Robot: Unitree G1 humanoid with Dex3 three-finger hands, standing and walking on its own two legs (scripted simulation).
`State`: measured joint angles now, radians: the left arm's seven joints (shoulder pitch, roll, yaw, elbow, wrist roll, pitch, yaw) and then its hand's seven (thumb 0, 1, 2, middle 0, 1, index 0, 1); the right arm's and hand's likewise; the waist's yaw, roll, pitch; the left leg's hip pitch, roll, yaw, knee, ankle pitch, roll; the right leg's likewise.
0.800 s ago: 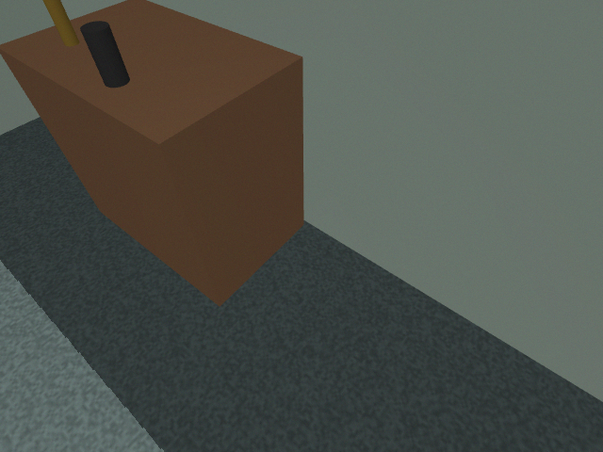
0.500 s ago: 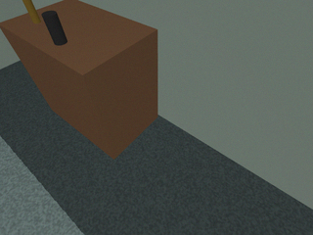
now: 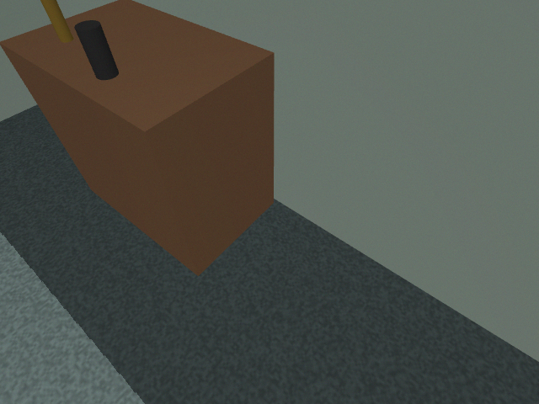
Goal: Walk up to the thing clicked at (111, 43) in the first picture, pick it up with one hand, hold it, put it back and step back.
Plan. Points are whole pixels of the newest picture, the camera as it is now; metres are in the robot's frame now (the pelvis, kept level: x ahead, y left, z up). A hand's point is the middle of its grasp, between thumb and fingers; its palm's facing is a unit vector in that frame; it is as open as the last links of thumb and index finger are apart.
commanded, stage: stand
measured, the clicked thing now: (98, 51) +1.00 +0.49 +0.04
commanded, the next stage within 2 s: walk up in 0.32 s
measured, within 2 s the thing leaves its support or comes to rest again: neither
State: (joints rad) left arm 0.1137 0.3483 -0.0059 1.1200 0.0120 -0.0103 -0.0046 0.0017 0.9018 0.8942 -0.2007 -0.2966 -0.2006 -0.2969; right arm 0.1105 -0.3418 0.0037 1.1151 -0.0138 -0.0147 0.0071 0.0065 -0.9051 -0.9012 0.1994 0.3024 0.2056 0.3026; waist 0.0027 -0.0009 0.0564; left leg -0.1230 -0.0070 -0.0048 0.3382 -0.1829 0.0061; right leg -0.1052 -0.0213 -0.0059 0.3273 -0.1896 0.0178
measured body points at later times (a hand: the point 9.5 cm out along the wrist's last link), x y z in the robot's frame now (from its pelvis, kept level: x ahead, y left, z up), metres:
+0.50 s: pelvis +0.00 +0.03 -0.01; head +0.02 +0.03 +0.44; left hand +0.04 +0.36 -0.12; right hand +0.10 -0.29 -0.13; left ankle +0.02 +0.16 -0.70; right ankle -0.01 -0.13 -0.75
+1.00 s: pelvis +0.11 +0.16 -0.03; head +0.14 +0.14 +0.42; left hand +0.07 +0.50 -0.12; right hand +0.24 -0.12 -0.17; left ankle +0.06 +0.27 -0.74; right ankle +0.20 +0.09 -0.75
